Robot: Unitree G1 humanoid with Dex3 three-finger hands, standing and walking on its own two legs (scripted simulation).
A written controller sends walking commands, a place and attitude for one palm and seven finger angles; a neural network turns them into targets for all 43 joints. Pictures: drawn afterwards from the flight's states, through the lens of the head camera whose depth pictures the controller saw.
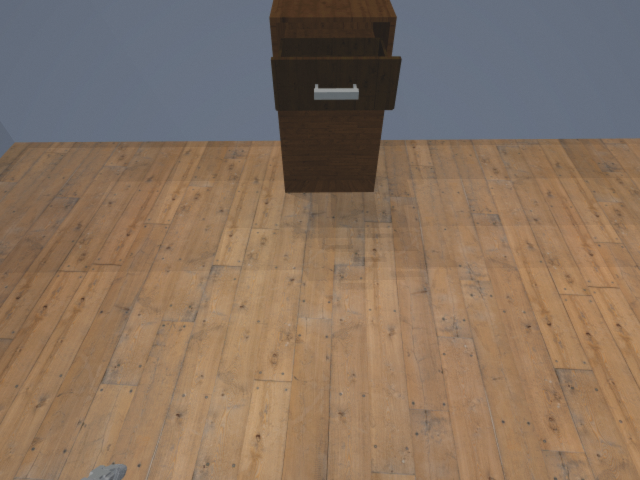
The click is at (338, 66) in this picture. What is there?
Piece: drawer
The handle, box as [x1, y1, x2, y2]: [314, 84, 358, 99]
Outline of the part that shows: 315,84 314,99 358,98 358,89 355,84 353,84 352,88 318,88 317,84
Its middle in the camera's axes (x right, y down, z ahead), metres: +0.04 -0.45 +1.18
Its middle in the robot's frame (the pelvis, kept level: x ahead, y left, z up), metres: +1.18 +0.02 -0.09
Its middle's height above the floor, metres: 0.69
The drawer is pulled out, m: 0.29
